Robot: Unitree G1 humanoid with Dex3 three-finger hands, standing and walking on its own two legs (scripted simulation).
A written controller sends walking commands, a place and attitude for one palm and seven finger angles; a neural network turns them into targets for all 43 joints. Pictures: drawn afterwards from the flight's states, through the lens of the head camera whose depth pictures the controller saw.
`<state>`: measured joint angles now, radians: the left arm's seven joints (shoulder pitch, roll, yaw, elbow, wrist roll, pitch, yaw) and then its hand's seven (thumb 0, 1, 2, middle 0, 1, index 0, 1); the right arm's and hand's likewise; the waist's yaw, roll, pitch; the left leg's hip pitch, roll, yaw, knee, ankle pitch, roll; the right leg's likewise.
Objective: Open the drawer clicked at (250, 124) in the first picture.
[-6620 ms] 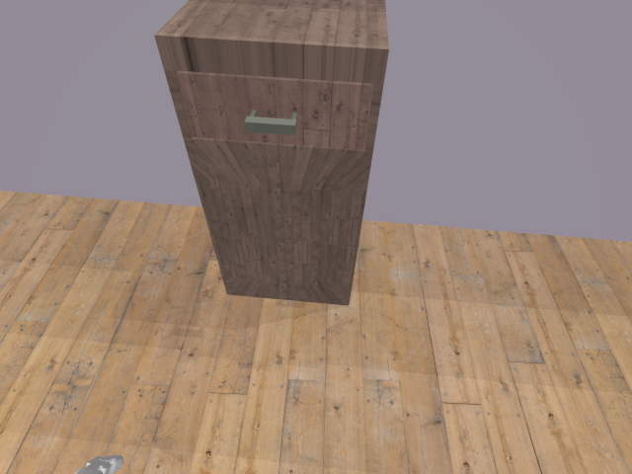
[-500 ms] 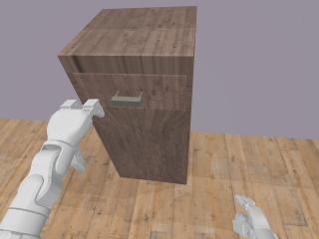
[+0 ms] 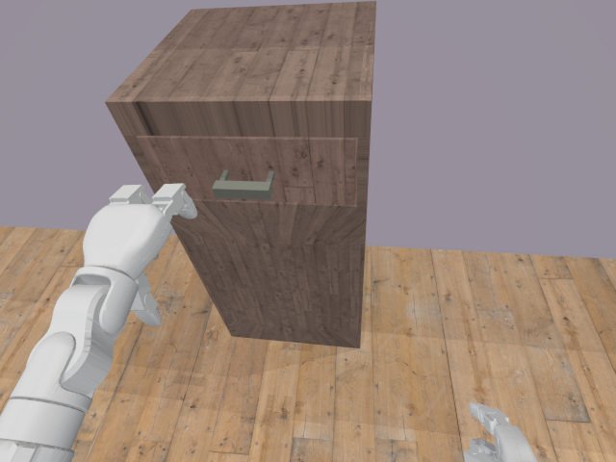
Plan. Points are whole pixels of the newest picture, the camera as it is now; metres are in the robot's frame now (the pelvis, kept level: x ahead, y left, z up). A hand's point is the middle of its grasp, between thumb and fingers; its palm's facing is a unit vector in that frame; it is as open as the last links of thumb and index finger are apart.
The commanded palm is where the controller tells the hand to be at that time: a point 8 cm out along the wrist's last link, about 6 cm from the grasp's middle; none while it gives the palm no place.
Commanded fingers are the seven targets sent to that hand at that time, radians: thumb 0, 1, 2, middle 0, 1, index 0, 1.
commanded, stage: move the hooked fingers above the handle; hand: left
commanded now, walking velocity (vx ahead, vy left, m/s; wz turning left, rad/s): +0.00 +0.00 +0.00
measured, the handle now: (245, 182) +0.58 +0.22 +0.01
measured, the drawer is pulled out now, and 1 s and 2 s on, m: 0.00 0.00 0.00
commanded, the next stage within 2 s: none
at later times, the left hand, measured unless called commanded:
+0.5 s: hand (186, 231) +0.37 +0.23 +0.10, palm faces +0.00 -0.02 -1.00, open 13.8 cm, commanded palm +0.36 +0.23 +0.16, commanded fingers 0.00 -0.50 0.30 -0.30 -1.20 -0.30 -1.20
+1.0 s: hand (207, 204) +0.44 +0.23 +0.08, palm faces -0.04 -0.01 -1.00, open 13.8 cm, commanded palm +0.43 +0.24 +0.14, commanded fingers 0.00 -0.50 0.30 -0.30 -1.20 -0.30 -1.20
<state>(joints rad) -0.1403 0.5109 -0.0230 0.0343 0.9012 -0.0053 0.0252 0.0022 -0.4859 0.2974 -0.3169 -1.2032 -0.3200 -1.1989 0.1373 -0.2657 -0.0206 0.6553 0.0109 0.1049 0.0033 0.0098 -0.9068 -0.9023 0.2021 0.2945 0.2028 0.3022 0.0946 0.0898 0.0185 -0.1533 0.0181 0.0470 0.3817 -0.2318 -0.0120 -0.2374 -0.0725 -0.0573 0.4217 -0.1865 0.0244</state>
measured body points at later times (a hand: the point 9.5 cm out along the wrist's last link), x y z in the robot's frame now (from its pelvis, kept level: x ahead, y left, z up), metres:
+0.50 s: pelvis +0.00 +0.00 +0.00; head +0.03 -0.03 +0.45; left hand +0.37 +0.23 +0.15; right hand +0.15 -0.25 -0.13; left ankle -0.02 +0.13 -0.74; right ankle +0.02 -0.14 -0.74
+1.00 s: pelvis +0.01 +0.00 -0.01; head +0.06 -0.02 +0.44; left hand +0.44 +0.23 +0.13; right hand +0.10 -0.27 -0.14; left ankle -0.02 +0.13 -0.74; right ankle +0.02 -0.14 -0.74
